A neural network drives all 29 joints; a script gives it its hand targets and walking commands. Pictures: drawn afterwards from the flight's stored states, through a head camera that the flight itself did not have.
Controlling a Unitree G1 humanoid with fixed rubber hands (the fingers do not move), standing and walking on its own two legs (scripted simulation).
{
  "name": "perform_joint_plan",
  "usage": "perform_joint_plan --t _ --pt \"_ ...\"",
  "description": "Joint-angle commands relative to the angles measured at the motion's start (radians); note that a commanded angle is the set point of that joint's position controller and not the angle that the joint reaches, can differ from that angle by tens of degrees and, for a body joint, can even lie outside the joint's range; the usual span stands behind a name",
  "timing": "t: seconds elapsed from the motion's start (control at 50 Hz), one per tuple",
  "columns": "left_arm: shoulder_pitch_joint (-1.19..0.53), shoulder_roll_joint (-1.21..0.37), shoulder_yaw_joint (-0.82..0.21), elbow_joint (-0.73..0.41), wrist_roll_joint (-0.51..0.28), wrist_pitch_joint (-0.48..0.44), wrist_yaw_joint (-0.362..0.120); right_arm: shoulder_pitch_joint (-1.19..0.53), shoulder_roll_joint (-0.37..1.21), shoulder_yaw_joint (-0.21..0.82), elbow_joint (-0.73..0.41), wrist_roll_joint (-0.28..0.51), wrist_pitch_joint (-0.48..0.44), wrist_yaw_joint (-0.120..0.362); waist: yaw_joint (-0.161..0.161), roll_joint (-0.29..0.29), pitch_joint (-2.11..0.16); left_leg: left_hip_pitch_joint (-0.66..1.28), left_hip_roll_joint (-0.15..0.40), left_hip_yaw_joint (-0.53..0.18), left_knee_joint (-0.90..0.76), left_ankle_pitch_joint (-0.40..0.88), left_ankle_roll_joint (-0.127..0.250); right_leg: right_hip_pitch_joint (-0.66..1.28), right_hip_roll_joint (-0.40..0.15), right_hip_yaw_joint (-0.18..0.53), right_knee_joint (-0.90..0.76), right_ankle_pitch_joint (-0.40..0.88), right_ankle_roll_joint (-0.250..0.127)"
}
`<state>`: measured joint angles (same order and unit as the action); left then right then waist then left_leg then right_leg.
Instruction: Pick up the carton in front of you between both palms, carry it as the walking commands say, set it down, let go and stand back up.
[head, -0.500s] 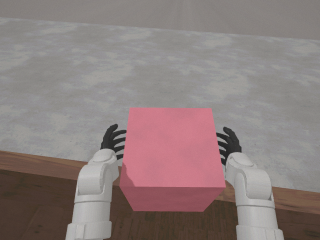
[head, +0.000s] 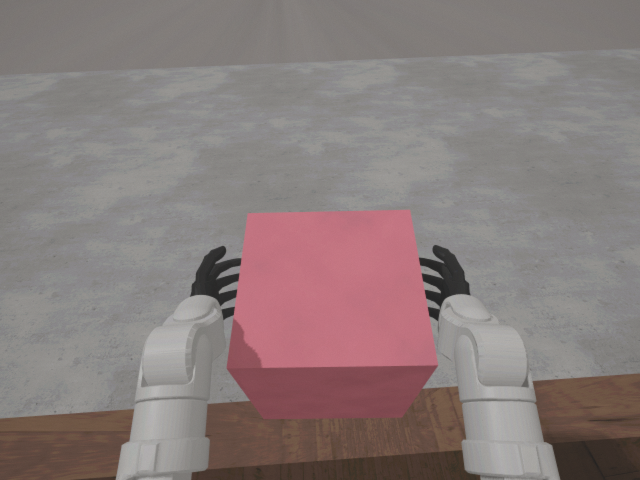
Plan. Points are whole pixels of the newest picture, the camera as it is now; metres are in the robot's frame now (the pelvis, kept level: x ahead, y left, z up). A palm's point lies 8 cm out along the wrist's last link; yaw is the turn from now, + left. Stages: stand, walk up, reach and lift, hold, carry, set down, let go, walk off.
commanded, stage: carry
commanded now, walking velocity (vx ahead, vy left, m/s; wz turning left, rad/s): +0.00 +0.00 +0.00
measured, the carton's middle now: (330, 323) +0.34 -0.03 +0.04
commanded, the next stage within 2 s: none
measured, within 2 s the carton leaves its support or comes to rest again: neither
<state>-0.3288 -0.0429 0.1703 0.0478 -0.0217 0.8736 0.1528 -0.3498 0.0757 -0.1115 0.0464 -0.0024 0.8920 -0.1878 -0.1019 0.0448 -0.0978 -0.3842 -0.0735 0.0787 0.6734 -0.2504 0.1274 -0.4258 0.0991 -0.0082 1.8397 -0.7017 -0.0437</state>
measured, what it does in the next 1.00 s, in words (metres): goes down: right foot 0.17 m lower, then left foot 0.17 m lower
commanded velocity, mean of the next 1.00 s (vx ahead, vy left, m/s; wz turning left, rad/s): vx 0.00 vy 0.00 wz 0.00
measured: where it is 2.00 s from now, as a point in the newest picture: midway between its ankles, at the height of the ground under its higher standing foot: (303, 360)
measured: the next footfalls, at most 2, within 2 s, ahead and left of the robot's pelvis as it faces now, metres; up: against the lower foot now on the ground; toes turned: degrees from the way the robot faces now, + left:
right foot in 0.40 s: +0.39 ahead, -0.07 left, -0.17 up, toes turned +3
left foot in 0.88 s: +0.71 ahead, +0.07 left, -0.35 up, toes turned -1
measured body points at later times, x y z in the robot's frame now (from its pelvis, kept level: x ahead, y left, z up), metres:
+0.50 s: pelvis +0.33 -0.03 -0.19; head +0.30 -0.02 +0.26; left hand +0.63 +0.17 -0.09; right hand +0.68 -0.13 -0.08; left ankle +0.21 +0.08 -0.68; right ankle +0.36 -0.07 -0.90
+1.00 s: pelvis +0.67 +0.03 -0.37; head +0.64 +0.02 +0.08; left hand +1.01 +0.15 -0.27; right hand +0.98 -0.15 -0.27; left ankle +0.67 +0.07 -1.07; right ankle +0.57 -0.09 -0.90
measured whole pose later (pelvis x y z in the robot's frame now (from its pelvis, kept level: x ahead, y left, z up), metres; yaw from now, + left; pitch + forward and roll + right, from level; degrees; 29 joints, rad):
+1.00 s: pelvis +0.67 +0.03 -0.37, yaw +0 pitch +0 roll +0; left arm -0.35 -0.07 0.19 0.06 0.01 0.90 0.15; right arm -0.37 0.04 -0.11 0.05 0.05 0.92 -0.21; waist -0.11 0.02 -0.08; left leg -0.38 -0.12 0.07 0.75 -0.35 0.17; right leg -0.57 0.06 0.06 1.69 -0.59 -0.06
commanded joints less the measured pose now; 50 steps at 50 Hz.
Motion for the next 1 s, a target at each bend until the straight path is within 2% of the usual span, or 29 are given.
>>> perform_joint_plan --t 0.0,0.02,0.08,0.14,0.18,0.3,0.32,0.34,0.36,0.38,0.4,0.42,0.48,0.5,0.54,0.62,0.64,0.68,0.78,0.8,0.82,0.84,0.86,0.88,0.9,0.92,0.94,0.96,0.98 --pt "-0.370 -0.570 -0.389 -0.033 -0.047 0.039 0.017 -0.519 0.653 0.571 -0.136 0.288 0.018 0.049 0.048 -0.035 -0.224 0.441 0.362 -0.569 0.032 0.740 0.172 -0.464 -0.090 0.186 -0.103 0.020 -0.023" --pt "-0.364 -0.596 -0.383 -0.046 -0.042 0.041 0.022 -0.555 0.671 0.582 -0.142 0.319 0.023 0.057 0.085 -0.075 -0.263 0.425 0.349 -0.606 0.026 0.659 0.151 -0.483 -0.116 0.209 -0.278 0.206 -0.020" --pt "-0.517 -0.705 -0.448 -0.120 -0.075 0.034 -0.006 -0.656 0.802 0.597 -0.155 0.346 0.019 0.095 0.048 -0.009 -0.200 0.224 0.341 -0.628 -0.043 0.547 0.219 -0.398 -0.143 0.108 -0.633 0.290 0.015" --pt "-0.598 -0.801 -0.532 -0.155 -0.123 0.008 -0.041 -0.663 0.868 0.608 -0.135 0.339 -0.001 0.124 0.059 0.046 -0.259 0.240 0.319 -0.527 0.028 0.693 0.139 -0.396 -0.152 0.058 -0.490 0.519 -0.011" --pt "-0.595 -0.846 -0.577 -0.154 -0.144 -0.004 -0.055 -0.623 0.865 0.588 -0.120 0.316 -0.013 0.129 0.011 -0.030 -0.254 0.364 0.161 -0.396 0.184 0.432 0.071 -0.530 -0.149 0.080 -0.768 0.795 -0.016" --pt "-0.524 -0.793 -0.621 -0.181 -0.152 -0.003 -0.061 -0.475 0.801 0.560 -0.095 0.238 -0.026 0.122 -0.040 0.059 -0.189 0.194 0.052 -0.230 0.323 0.361 0.026 -0.107 -0.043 -0.114 -1.307 1.090 0.015" --pt "-0.517 -0.773 -0.613 -0.175 -0.149 0.004 -0.057 -0.447 0.777 0.551 -0.087 0.231 -0.021 0.116 -0.019 0.100 -0.220 0.133 0.040 -0.174 0.407 0.394 0.011 0.036 -0.017 -0.157 -1.276 1.214 0.003" --pt "-0.486 -0.749 -0.604 -0.179 -0.151 0.013 -0.053 -0.435 0.758 0.553 -0.089 0.226 -0.017 0.112 0.124 0.165 -0.334 0.088 0.112 -0.167 0.566 0.576 -0.012 0.258 -0.024 -0.134 -1.132 1.210 -0.022" --pt "-0.448 -0.710 -0.585 -0.162 -0.145 0.021 -0.049 -0.442 0.747 0.558 -0.101 0.218 -0.011 0.109 0.269 0.044 -0.394 -0.004 0.147 -0.117 0.737 0.727 -0.052 0.458 -0.011 -0.135 -1.151 1.065 -0.032" --pt "-0.448 -0.689 -0.569 -0.157 -0.137 0.033 -0.047 -0.496 0.730 0.552 -0.119 0.207 -0.004 0.104 0.416 -0.139 -0.345 -0.123 0.054 -0.032 1.207 0.452 -0.117 0.570 -0.074 -0.089 -1.341 1.034 -0.095" --pt "-0.441 -0.669 -0.551 -0.109 -0.127 0.052 -0.044 -0.506 0.707 0.512 -0.101 0.171 0.012 0.090 0.345 -0.195 -0.153 -0.291 -0.072 0.039 1.355 -0.451 -0.095 0.520 -0.169 0.009 -1.413 1.202 -0.116" --pt "-0.461 -0.638 -0.565 -0.080 -0.150 0.060 -0.037 -0.468 0.657 0.454 -0.067 0.134 0.034 0.074 0.216 -0.266 -0.178 -0.578 -0.094 -0.112 1.374 -0.595 -0.103 0.751 -0.327 0.342 -1.148 1.866 -0.245" --pt "-0.567 -0.731 -0.642 -0.113 -0.293 0.068 -0.043 -0.328 0.564 0.335 -0.018 0.057 0.041 0.026 0.142 0.076 -0.272 -0.533 0.079 -0.210 0.936 -0.260 -0.062 0.514 -0.377 0.527 -1.191 1.036 -0.265" --pt "-0.636 -0.771 -0.666 -0.131 -0.324 0.059 -0.051 -0.354 0.591 0.329 -0.053 0.047 0.035 0.027 0.145 -0.079 -0.270 -0.502 0.108 -0.240 0.839 -0.219 -0.057 0.452 -0.418 0.588 -1.147 1.164 -0.283" --pt "-0.697 -0.864 -0.672 -0.108 -0.340 0.049 -0.080 -0.481 0.679 0.372 -0.076 0.060 0.023 0.049 0.164 -0.082 -0.196 -0.442 0.109 -0.188 0.569 -0.125 -0.105 0.266 -0.379 0.593 -1.234 0.932 -0.292" --pt "-0.692 -0.979 -0.679 -0.067 -0.320 0.011 -0.121 -0.590 0.834 0.497 -0.107 0.140 -0.026 0.099 0.149 -0.130 -0.250 -0.398 0.106 -0.090 0.625 0.106 -0.078 0.281 -0.300 0.401 -1.159 1.115 -0.185" --pt "-0.667 -0.988 -0.669 -0.071 -0.300 0.001 -0.123 -0.612 0.849 0.530 -0.108 0.155 -0.033 0.110 0.192 -0.061 -0.232 -0.544 0.131 -0.150 0.450 0.313 -0.072 0.397 -0.198 0.345 -1.050 0.867 -0.156" --pt "-0.587 -0.957 -0.651 -0.040 -0.272 -0.013 -0.121 -0.569 0.870 0.572 -0.090 0.176 -0.046 0.117 0.230 -0.107 -0.246 -0.632 0.099 -0.093 0.309 0.373 -0.082 0.544 -0.159 0.320 -0.949 0.937 -0.143" --pt "-0.471 -0.862 -0.620 -0.065 -0.224 -0.027 -0.100 -0.504 0.798 0.568 -0.126 0.169 -0.040 0.101 0.238 -0.158 -0.158 -0.133 0.019 0.049 -0.178 0.667 -0.095 0.237 -0.061 0.146 -0.885 0.794 -0.104" --pt "-0.462 -0.823 -0.616 -0.075 -0.224 -0.025 -0.095 -0.479 0.756 0.562 -0.134 0.165 -0.034 0.093 0.155 -0.252 -0.265 0.095 -0.003 0.071 0.046 0.839 -0.069 0.154 -0.104 0.094 -0.743 0.906 -0.060" --pt "-0.455 -0.801 -0.619 -0.089 -0.220 -0.020 -0.091 -0.454 0.721 0.552 -0.150 0.167 -0.028 0.086 0.035 -0.216 -0.355 0.285 -0.010 0.071 0.021 0.781 -0.057 0.095 -0.115 0.020 -0.584 0.999 -0.033" --pt "-0.485 -0.779 -0.618 -0.108 -0.208 -0.009 -0.087 -0.444 0.692 0.540 -0.149 0.149 -0.019 0.078 -0.113 -0.046 -0.375 0.519 -0.020 0.093 -0.031 0.646 -0.054 -0.036 -0.150 -0.010 -0.378 1.121 0.008" --pt "-0.530 -0.758 -0.601 -0.126 -0.197 0.002 -0.076 -0.436 0.671 0.524 -0.138 0.145 -0.004 0.078 -0.180 0.115 -0.287 0.572 0.051 0.030 -0.167 0.635 0.014 -0.143 -0.034 -0.086 0.062 0.655 0.050" --pt "-0.513 -0.722 -0.552 -0.105 -0.152 0.015 -0.053 -0.384 0.652 0.495 -0.079 0.148 0.018 0.075 -0.120 0.102 -0.114 0.477 0.175 -0.125 -0.280 0.885 0.031 -0.215 0.061 -0.092 0.152 -0.040 0.027" --pt "-0.474 -0.652 -0.494 -0.083 -0.110 0.035 -0.034 -0.447 0.615 0.520 -0.093 0.185 0.019 0.060 0.025 0.168 -0.162 0.675 0.356 -0.408 0.005 1.469 0.117 -0.439 0.045 0.065 0.126 -0.106 0.033" --pt "-0.395 -0.590 -0.432 -0.035 -0.083 0.045 -0.012 -0.458 0.623 0.561 -0.099 0.233 0.029 0.052 0.005 0.008 -0.206 0.650 0.388 -0.473 -0.018 1.162 0.153 -0.489 -0.035 0.136 -0.009 0.021 -0.004" --pt "-0.390 -0.580 -0.403 -0.041 -0.065 0.045 0.002 -0.506 0.655 0.571 -0.125 0.270 0.028 0.050 0.030 -0.025 -0.230 0.534 0.374 -0.544 0.014 0.853 0.181 -0.482 -0.082 0.178 -0.097 0.033 -0.021" --pt "-0.379 -0.601 -0.396 -0.049 -0.057 0.046 0.012 -0.526 0.678 0.582 -0.135 0.309 0.035 0.057 0.075 -0.134 -0.241 0.454 0.323 -0.547 -0.016 0.673 0.124 -0.461 -0.112 0.173 -0.285 0.201 -0.021" --pt "-0.398 -0.618 -0.397 -0.081 -0.056 0.046 0.007 -0.591 0.725 0.602 -0.155 0.331 0.028 0.065 0.078 0.039 -0.290 0.453 0.386 -0.661 0.041 0.766 0.174 -0.483 -0.128 0.181 -0.343 0.240 -0.030"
